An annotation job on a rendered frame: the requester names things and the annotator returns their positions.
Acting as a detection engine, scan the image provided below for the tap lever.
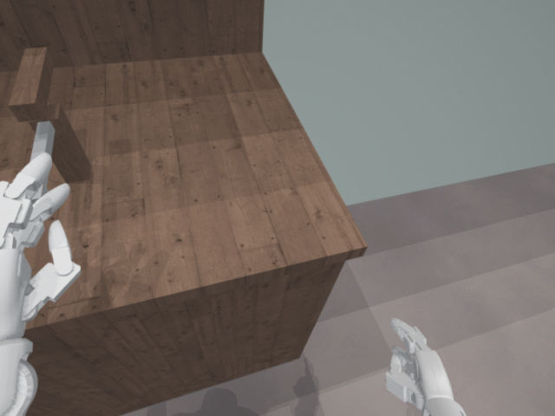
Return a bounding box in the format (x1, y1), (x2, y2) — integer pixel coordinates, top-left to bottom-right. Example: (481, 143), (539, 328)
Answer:
(30, 121), (55, 205)

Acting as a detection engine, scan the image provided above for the robot right hand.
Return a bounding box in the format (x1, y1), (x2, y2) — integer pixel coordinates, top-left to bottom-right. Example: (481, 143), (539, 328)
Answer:
(386, 318), (454, 411)

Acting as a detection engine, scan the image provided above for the right robot forearm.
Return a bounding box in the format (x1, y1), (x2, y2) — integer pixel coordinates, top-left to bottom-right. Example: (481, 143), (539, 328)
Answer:
(421, 398), (466, 416)

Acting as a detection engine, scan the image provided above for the robot left hand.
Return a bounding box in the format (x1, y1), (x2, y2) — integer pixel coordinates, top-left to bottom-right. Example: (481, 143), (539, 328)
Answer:
(0, 153), (81, 340)

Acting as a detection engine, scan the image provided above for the left robot forearm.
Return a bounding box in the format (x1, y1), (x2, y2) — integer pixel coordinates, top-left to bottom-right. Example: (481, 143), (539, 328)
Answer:
(0, 338), (38, 416)

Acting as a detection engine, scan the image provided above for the counter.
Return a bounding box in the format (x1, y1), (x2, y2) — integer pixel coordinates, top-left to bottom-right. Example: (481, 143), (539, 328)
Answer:
(0, 0), (368, 416)

